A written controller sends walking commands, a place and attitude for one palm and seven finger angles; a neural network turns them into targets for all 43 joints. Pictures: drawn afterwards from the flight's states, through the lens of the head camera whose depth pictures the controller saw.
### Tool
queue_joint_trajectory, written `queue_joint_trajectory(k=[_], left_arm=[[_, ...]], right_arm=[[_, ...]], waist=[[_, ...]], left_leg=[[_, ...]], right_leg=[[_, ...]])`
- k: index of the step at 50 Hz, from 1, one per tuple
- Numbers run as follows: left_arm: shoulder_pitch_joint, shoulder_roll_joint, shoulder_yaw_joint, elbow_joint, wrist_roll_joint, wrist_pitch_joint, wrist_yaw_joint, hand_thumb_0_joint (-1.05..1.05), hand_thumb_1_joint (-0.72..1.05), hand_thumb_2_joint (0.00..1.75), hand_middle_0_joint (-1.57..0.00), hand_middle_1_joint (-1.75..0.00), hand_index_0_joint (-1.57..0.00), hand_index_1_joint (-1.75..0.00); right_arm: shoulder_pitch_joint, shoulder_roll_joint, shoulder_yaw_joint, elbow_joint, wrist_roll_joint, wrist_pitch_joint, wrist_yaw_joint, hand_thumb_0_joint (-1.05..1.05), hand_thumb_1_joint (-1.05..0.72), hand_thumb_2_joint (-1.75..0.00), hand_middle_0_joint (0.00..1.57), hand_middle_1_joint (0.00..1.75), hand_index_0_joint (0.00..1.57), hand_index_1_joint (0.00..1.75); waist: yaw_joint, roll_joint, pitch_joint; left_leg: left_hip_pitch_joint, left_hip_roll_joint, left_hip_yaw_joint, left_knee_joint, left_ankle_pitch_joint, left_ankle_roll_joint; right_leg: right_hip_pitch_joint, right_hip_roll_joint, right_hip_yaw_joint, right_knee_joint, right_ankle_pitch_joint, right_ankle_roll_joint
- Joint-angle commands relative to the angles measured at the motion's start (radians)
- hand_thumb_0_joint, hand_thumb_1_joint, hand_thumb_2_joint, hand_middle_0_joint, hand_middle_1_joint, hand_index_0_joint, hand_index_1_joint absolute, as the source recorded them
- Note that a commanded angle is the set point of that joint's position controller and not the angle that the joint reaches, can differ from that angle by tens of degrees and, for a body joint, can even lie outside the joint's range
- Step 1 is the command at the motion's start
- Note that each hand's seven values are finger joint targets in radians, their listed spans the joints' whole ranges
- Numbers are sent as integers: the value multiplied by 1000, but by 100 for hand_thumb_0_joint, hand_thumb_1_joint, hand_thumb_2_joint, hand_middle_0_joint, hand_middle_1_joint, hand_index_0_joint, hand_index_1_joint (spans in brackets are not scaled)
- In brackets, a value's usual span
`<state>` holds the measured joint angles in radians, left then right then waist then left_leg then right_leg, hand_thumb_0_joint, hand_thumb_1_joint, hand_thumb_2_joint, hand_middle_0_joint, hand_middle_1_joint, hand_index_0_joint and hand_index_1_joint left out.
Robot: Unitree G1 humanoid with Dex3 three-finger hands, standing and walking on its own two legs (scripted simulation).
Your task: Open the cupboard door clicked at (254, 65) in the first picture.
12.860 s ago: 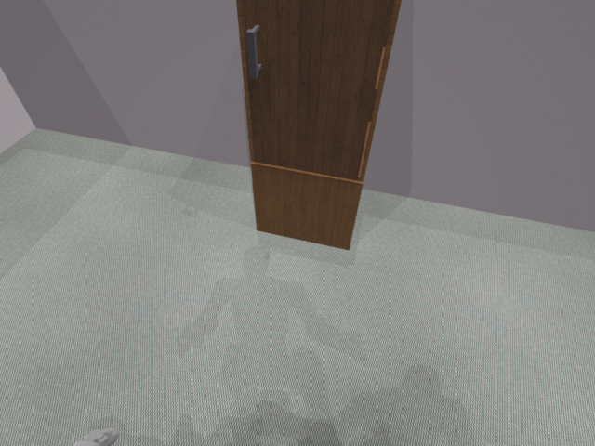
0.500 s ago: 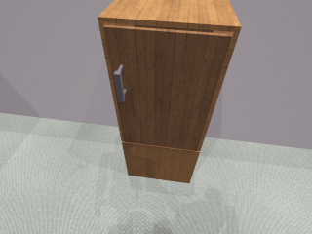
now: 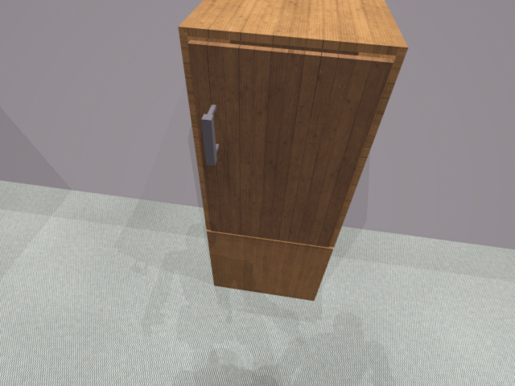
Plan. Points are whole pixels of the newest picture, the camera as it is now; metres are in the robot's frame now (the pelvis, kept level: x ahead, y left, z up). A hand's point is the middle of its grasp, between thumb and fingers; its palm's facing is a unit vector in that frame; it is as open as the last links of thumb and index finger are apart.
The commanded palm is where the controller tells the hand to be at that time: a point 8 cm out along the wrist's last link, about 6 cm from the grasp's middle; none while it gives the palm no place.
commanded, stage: shuffle to correct the standing spot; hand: left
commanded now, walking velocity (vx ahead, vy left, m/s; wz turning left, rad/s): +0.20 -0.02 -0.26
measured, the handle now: (212, 135) +0.61 +0.14 +0.06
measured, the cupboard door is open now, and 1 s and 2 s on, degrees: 0 0 0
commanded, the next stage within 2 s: come to a stop and stand still in 0.18 s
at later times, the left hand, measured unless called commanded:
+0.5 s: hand out of the picture +0.03 +0.14 -0.18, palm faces -0.02 -0.99 -0.16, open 7.4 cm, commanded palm none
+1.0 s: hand out of the picture +0.10 +0.20 -0.17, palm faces -0.08 -0.96 -0.28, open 7.3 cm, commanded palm none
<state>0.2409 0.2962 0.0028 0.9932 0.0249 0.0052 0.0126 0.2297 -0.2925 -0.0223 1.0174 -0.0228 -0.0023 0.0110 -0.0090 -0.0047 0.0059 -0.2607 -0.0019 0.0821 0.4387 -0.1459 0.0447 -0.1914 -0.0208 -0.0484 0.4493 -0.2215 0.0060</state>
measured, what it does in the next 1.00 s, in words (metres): stands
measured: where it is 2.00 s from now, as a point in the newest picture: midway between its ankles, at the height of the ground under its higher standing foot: outside the picture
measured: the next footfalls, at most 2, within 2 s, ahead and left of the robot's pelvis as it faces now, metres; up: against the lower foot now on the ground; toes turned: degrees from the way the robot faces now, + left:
none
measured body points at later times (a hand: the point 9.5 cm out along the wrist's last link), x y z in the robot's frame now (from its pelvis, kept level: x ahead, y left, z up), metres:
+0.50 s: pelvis +0.06 -0.02 +0.00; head +0.08 -0.01 +0.45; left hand +0.03 +0.19 -0.16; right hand +0.05 -0.24 -0.16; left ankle +0.06 +0.09 -0.74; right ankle +0.02 -0.13 -0.74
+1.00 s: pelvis +0.01 +0.01 -0.01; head +0.01 +0.00 +0.44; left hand +0.10 +0.25 -0.14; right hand +0.05 -0.22 -0.17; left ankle +0.06 +0.09 -0.74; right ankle +0.02 -0.12 -0.74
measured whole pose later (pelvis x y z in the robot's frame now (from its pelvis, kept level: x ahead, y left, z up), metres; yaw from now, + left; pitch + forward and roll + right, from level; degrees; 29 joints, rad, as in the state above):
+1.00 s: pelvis +0.01 +0.01 -0.01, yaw -4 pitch -2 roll +0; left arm 0.23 0.20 0.00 0.94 0.03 0.02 0.03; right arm 0.25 -0.19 -0.03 0.94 -0.03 0.02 0.01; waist -0.01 0.04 0.02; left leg -0.31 0.02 0.16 0.58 -0.25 0.06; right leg -0.28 -0.02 0.03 0.61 -0.31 -0.01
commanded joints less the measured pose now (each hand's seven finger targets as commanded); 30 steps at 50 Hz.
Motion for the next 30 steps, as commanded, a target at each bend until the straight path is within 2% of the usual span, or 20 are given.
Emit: queue_joint_trajectory(k=[1, 2, 5, 6, 8, 10, 14, 15, 16, 18, 19, 20, 21, 22, 23, 24, 25, 28, 30], left_arm=[[38, 72, 17, -27, -2, -15, 11, 0, 90, 90, -20, -30, -20, -30], [71, 49, 11, -17, -1, -9, 11, 0, 90, 90, -20, -30, -20, -30], [99, 41, 14, -9, 3, 1, 4, 0, 90, 90, -20, -30, -20, -30], [109, 38, 15, -6, 4, 1, 2, 0, 90, 90, -20, -30, -20, -30], [127, 26, 16, -3, 3, -2, -3, 0, 90, 90, -20, -30, -20, -30], [154, 7, 19, -1, 3, -6, -7, 0, 90, 90, -20, -30, -20, -30], [191, -7, 28, -1, 5, -9, -10, 0, 90, 90, -20, -30, -20, -30], [206, -17, 28, 2, 5, -12, -8, 0, 90, 90, -20, -30, -20, -30], [221, -21, 30, 7, 4, -16, -2, 0, 90, 90, -20, -30, -20, -30], [234, -4, 32, 23, 0, -26, 13, 0, 90, 90, -20, -30, -20, -30], [232, -4, 31, 32, -5, -32, 20, 0, 90, 90, -20, -30, -20, -30], [222, -11, 28, 36, -8, -36, 25, 0, 90, 90, -20, -30, -20, -30], [215, -24, 26, 38, -11, -37, 30, 0, 90, 90, -20, -30, -20, -30], [218, -25, 25, 34, -10, -37, 36, 0, 90, 90, -20, -30, -20, -30], [222, -27, 28, 30, -10, -34, 42, 0, 90, 90, -20, -30, -20, -30], [223, -23, 31, 27, -10, -30, 47, 0, 90, 90, -20, -30, -20, -30], [224, -19, 34, 25, -9, -28, 50, 0, 90, 90, -20, -30, -20, -30], [208, -9, 46, 9, -6, -20, 55, 0, 90, 90, -20, -30, -20, -30], [179, -6, 52, -8, -6, -13, 54, 0, 90, 90, -20, -30, -20, -30]], right_arm=[[2, -91, -17, -36, -1, -14, -11, 0, -90, -90, 20, 30, 20, 30], [20, -65, -11, -30, 0, -8, -11, 0, -90, -90, 20, 30, 20, 30], [24, -82, -15, -29, -3, 0, -14, 0, -90, -90, 20, 30, 20, 30], [24, -87, -17, -30, -2, 1, -15, 0, -90, -90, 20, 30, 20, 30], [37, -92, -21, -29, 0, -3, -17, 0, -90, -90, 20, 30, 20, 30], [49, -93, -26, -29, 2, -8, -20, 0, -90, -90, 20, 30, 20, 30], [53, -75, -36, -35, 7, -13, -24, 0, -90, -90, 20, 30, 20, 30], [51, -58, -33, -34, 9, -13, -25, 0, -90, -90, 20, 30, 20, 30], [47, -31, -28, -37, 11, -16, -27, 0, -90, -90, 20, 30, 20, 30], [48, 34, -13, -33, 15, -23, -30, 0, -90, -90, 20, 30, 20, 30], [55, 51, -7, -25, 15, -24, -32, 0, -90, -90, 20, 30, 20, 30], [68, 60, -5, -10, 17, -24, -34, 0, -90, -90, 20, 30, 20, 30], [82, 65, -5, 6, 20, -25, -38, 0, -90, -90, 20, 30, 20, 30], [88, 61, -12, 19, 23, -24, -42, 0, -90, -90, 20, 30, 20, 30], [101, 53, -15, 25, 25, -24, -47, 0, -90, -90, 20, 30, 20, 30], [102, 49, -21, 28, 26, -20, -51, 0, -90, -90, 20, 30, 20, 30], [104, 48, -25, 25, 25, -16, -54, 0, -90, -90, 20, 30, 20, 30], [95, 42, -39, 10, 19, -3, -56, 0, -90, -90, 20, 30, 20, 30], [81, 40, -48, -5, 16, 5, -57, 0, -90, -90, 20, 30, 20, 30]], waist=[[0, 32, 12], [2, 42, 2], [4, 70, 54], [5, 62, 77], [6, 84, 82], [8, 78, 83], [15, 58, 131], [20, 28, 141], [23, -23, 132], [18, -163, 101], [6, -176, 75], [-2, -143, 46], [-7, -97, 19], [-4, -58, -4], [-1, -21, -38], [2, 6, -47], [4, 1, -56], [6, -2, -69], [4, 2, -68]], left_leg=[[12, 127, -171, -163, -322, -21], [31, 128, -166, -158, -345, -21], [0, 147, -167, -173, -447, -13], [-12, 155, -168, -174, -456, -9], [3, 177, -166, -172, -443, 4], [10, 196, -165, -164, -437, 17], [-39, 197, -145, -130, -490, 21], [-59, 177, -124, -96, -451, 15], [-62, 145, -84, -36, -358, 3], [-80, 69, 21, 113, -154, -28], [-61, 62, 25, 120, -120, -39], [-16, 70, 12, 91, -65, -43], [38, 88, 1, 55, 37, -43], [79, 106, -3, 56, 161, -39], [107, 119, -3, 72, 280, -34], [126, 124, -2, 87, 359, -31], [134, 127, 2, 101, 400, -29], [129, 123, 14, 134, 439, -31], [137, 127, 11, 141, 432, -29]], right_leg=[[-74, -81, 112, -117, -190, -28], [-82, -76, 108, -106, -214, -28], [-120, -51, 102, -72, -263, -35], [-126, -43, 97, -57, -248, -38], [-131, -29, 80, -16, -193, -43], [-129, -19, 73, 9, -161, -47], [-151, -16, 109, 5, -216, -60], [-139, -29, 141, -23, -205, -66], [-120, -56, 192, -61, -154, -75], [-43, -141, 300, -115, 104, -99], [-18, -168, 306, -104, 269, -110], [-1, -164, 277, -69, 431, -107], [5, -142, 229, -26, 562, -88], [15, -117, 192, 15, 655, -65], [31, -112, 172, 48, 705, -50], [27, -111, 166, 67, 716, -45], [30, -112, 162, 78, 730, -43], [37, -120, 157, 105, 777, -45], [14, -122, 155, 113, 728, -48]])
